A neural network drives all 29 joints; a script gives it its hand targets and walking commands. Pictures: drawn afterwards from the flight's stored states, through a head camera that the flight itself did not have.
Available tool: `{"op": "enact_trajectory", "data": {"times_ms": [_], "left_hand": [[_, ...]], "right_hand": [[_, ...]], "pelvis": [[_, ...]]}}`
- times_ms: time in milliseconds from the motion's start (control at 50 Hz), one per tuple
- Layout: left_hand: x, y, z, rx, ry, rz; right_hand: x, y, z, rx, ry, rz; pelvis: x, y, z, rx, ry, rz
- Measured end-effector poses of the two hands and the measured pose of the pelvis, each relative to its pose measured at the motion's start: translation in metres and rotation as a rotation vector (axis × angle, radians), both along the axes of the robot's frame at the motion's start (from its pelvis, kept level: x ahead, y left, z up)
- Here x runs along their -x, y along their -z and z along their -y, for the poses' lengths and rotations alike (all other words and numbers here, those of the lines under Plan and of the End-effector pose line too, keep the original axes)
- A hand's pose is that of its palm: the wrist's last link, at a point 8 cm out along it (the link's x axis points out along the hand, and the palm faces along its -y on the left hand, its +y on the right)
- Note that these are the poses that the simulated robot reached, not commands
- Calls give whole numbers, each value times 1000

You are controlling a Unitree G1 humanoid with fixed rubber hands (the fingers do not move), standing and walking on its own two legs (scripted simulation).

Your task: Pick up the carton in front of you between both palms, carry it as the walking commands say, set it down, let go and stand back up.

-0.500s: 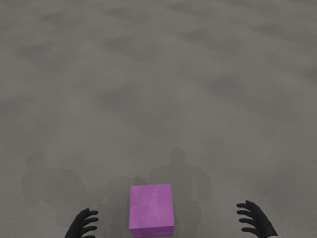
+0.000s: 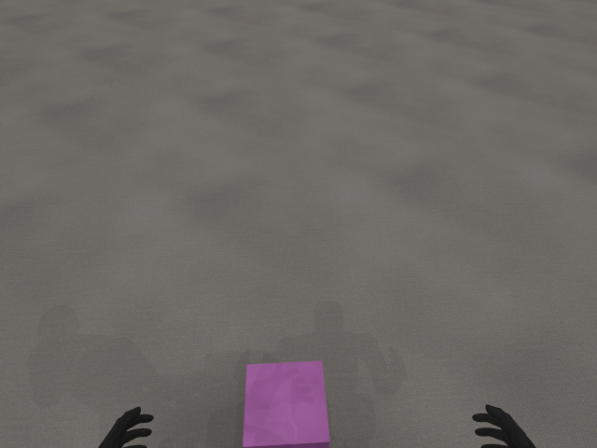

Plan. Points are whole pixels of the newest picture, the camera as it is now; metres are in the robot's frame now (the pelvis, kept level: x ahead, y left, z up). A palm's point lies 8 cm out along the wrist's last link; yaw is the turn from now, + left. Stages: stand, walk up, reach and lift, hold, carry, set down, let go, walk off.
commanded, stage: stand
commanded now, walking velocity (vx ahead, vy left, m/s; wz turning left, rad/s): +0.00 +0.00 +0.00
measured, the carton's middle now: (286, 415) +0.38 +0.05 -0.64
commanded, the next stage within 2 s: none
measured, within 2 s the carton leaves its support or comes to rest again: neither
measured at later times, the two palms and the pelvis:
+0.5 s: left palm out of the picture +0.13 +0.30 -0.09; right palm out of the picture +0.13 -0.28 -0.08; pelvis +0.01 +0.01 +0.00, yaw -1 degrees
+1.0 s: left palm out of the picture +0.09 +0.31 -0.10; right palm out of the picture +0.09 -0.30 -0.09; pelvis -0.01 +0.01 +0.01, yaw -1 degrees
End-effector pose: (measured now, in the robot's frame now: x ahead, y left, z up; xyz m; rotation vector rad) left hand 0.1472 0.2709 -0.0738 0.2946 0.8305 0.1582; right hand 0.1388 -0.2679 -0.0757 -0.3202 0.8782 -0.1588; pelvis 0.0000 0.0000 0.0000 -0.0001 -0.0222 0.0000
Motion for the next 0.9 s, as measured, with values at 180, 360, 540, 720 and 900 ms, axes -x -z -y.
{"op": "enact_trajectory", "data": {"times_ms": [180, 360, 540, 720, 900], "left_hand": [[11, 13, -21, -31, -7, -71], [13, 18, -24, -36, 1, -106], [21, 19, -29, -47, -3, -138], [34, 20, -32, -54, -10, -174], [49, 21, -34, -58, -17, -210]], "right_hand": [[0, -3, 16, 64, 26, -25], [3, 2, 12, 57, 36, -52], [17, 7, 15, 54, 51, -97], [31, 9, 22, 60, 61, -132], [43, 10, 28, 63, 68, -160]], "pelvis": [[-6, 0, -7, 4, 7, -16], [-9, -2, -10, 3, 11, -12], [-6, -4, -11, 1, 13, -3], [-1, -6, -10, 1, 14, 7], [6, -8, -8, 1, 13, 15]]}}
